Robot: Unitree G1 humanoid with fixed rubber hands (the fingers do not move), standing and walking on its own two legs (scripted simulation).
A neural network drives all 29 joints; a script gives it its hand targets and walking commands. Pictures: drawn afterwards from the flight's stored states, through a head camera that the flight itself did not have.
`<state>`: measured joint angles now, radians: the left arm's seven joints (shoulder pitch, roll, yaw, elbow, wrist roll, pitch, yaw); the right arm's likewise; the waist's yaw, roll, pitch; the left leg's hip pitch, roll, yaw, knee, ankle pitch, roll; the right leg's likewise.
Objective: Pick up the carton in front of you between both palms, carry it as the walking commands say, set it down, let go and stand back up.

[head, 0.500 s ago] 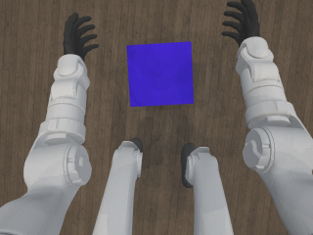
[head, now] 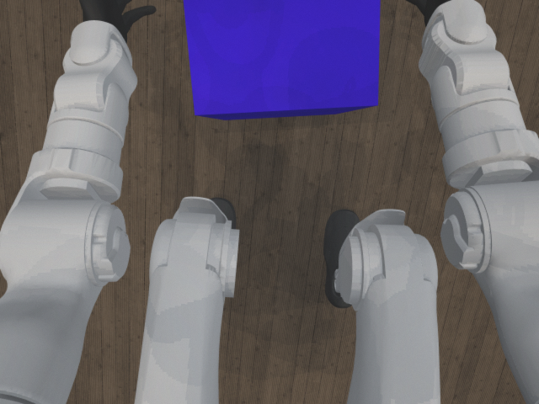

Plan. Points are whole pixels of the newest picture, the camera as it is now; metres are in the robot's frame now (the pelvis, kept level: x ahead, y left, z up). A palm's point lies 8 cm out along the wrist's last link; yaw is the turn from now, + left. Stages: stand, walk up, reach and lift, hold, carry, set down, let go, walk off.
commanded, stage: reach and lift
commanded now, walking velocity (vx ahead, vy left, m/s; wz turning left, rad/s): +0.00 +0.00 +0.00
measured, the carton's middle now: (279, 43) +0.53 +0.03 -0.27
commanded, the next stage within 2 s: none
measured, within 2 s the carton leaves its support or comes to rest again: leaves its support in 0.92 s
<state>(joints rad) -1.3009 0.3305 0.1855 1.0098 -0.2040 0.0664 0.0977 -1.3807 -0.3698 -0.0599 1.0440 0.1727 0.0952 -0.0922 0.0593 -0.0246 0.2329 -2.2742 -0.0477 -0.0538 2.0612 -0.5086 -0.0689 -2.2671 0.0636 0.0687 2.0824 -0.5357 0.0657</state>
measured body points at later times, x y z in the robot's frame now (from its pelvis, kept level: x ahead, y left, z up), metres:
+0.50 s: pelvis +0.01 +0.00 -0.03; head +0.37 +0.00 +0.23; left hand +0.54 +0.20 -0.20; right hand +0.57 -0.14 -0.20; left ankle +0.12 +0.13 -0.36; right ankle +0.12 -0.13 -0.36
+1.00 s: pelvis +0.01 +0.00 -0.03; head +0.36 +0.01 +0.25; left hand +0.54 +0.18 -0.19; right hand +0.56 -0.13 -0.19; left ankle +0.12 +0.13 -0.36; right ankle +0.12 -0.13 -0.36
